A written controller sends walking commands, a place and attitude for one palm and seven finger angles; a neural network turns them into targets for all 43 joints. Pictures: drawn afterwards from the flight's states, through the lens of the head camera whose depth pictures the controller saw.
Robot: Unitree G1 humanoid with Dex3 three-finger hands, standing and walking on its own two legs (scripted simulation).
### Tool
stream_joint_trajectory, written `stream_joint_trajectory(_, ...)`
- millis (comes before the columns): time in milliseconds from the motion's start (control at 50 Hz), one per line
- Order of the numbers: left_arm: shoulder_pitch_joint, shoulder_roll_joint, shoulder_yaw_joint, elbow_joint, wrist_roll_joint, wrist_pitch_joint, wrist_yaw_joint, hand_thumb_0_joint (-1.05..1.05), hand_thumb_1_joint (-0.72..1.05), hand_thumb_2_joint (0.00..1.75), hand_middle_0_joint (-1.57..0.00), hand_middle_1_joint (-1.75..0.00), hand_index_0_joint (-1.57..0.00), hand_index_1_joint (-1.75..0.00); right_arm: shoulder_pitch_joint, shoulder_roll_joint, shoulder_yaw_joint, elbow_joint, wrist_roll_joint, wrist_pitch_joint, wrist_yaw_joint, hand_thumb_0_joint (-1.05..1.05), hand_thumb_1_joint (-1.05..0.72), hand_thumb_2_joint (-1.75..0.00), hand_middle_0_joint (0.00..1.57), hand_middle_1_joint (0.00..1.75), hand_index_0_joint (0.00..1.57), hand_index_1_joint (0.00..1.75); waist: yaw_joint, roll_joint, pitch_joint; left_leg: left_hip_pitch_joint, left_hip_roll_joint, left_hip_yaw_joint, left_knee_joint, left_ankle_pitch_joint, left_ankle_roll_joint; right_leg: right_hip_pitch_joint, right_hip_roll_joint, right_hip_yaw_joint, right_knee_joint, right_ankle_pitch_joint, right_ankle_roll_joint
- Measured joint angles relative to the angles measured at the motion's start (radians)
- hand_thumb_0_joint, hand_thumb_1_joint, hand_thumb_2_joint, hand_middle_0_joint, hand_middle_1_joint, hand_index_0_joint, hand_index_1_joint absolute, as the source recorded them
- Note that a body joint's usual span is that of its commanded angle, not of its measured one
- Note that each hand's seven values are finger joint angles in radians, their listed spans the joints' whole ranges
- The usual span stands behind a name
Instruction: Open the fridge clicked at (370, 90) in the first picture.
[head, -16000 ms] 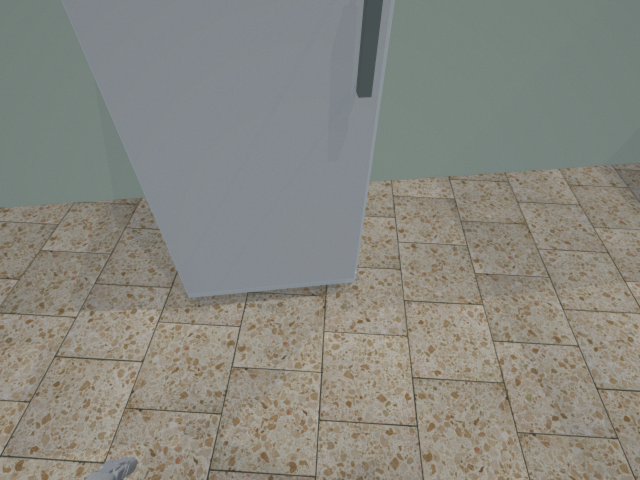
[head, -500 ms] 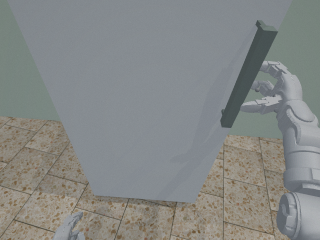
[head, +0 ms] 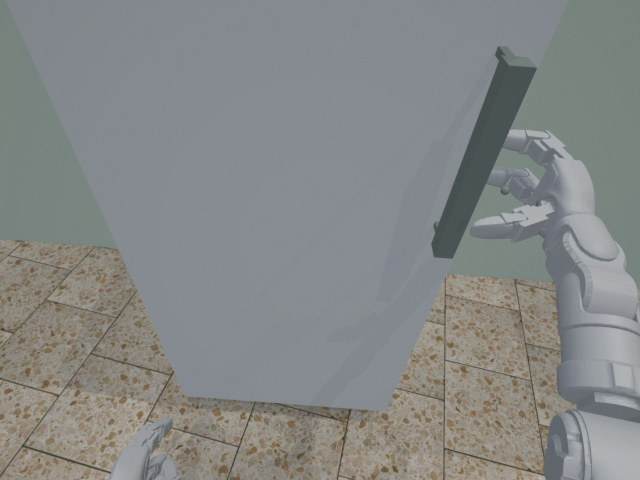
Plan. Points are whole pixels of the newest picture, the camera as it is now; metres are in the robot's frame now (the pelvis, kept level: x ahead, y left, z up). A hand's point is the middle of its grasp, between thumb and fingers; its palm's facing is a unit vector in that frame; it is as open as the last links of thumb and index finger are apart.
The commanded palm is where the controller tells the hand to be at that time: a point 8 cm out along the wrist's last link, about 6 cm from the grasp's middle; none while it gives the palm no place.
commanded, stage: slide the fingers in behind the handle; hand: right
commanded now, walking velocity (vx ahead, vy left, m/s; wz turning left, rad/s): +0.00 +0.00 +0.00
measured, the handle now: (468, 165) +0.46 -0.15 +0.20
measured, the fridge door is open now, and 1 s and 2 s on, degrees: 0 0 0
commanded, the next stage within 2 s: grip the handle and tug to test in 1.42 s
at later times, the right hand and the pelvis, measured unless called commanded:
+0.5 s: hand (482, 183) +0.41 -0.15 +0.21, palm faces +0.02 +1.00 +0.01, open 14.0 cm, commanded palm +0.38 -0.20 +0.21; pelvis +0.00 +0.00 +0.00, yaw +0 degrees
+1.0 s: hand (474, 186) +0.40 -0.14 +0.22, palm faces +0.04 +1.00 -0.01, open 14.3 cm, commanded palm +0.38 -0.18 +0.21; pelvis +0.00 +0.01 +0.00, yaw -1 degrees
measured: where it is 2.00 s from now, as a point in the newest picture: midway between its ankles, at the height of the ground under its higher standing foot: outside the picture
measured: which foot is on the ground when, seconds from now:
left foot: down 0.00-1.00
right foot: down 0.00-1.00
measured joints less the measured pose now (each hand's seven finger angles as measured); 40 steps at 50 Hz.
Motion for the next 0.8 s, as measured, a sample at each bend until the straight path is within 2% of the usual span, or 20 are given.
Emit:
stream_joint_trajectory(200, -0.052, -0.014, -0.012, -0.005, 0.006, 0.014, 0.001, 0.01, 0.90, 0.90, -0.20, -0.30, -0.20, -0.30, -0.034, 0.044, 0.050, -0.017, -0.007, 0.044, -0.049, -0.02, 0.50, -0.30, 0.30, 1.20, 0.30, 1.21, -0.012, 0.002, 0.002, 0.003, 0.006, 0.010, -0.002, 0.002, -0.003, -0.003, 0.006, 0.010, 0.000, 0.005, -0.003)
stream_joint_trajectory(340, -0.048, -0.019, -0.016, -0.004, 0.011, 0.034, -0.001, 0.01, 0.90, 0.90, -0.20, -0.30, -0.21, -0.30, -0.054, 0.053, 0.050, 0.008, -0.013, 0.049, -0.066, -0.02, 0.50, -0.30, 0.30, 1.20, 0.30, 1.21, -0.005, 0.005, 0.000, 0.003, 0.004, 0.007, -0.006, 0.004, -0.001, 0.000, 0.004, 0.007, -0.007, 0.007, -0.001)
stream_joint_trajectory(540, -0.009, -0.008, -0.002, 0.006, 0.012, 0.048, -0.004, 0.01, 0.90, 0.90, -0.20, -0.30, -0.20, -0.30, -0.012, 0.058, 0.038, -0.048, -0.010, 0.044, -0.071, -0.02, 0.50, -0.30, 0.30, 1.20, 0.30, 1.20, 0.000, 0.001, 0.004, 0.014, -0.003, 0.000, -0.018, 0.006, 0.003, 0.016, -0.001, 0.001, -0.020, 0.008, 0.003)
stream_joint_trajectory(660, -0.008, -0.003, 0.004, 0.009, 0.010, 0.054, -0.007, 0.01, 0.90, 0.90, -0.20, -0.30, -0.20, -0.30, 0.023, 0.070, 0.044, -0.106, -0.008, 0.066, -0.083, -0.02, 0.50, -0.30, 0.30, 1.20, 0.29, 1.20, -0.003, -0.002, 0.001, 0.024, -0.006, 0.000, -0.021, 0.006, 0.005, 0.027, -0.003, 0.001, -0.026, 0.009, 0.005)
stream_joint_trajectory(800, -0.033, -0.005, 0.003, 0.005, 0.011, 0.051, -0.004, 0.01, 0.90, 0.90, -0.20, -0.30, -0.20, -0.30, 0.001, 0.082, 0.064, -0.103, -0.019, 0.092, -0.111, -0.02, 0.50, -0.30, 0.28, 1.19, 0.26, 1.19, -0.010, -0.003, 0.005, 0.028, -0.006, 0.009, -0.022, 0.007, 0.007, 0.026, -0.003, 0.011, -0.025, 0.012, 0.007)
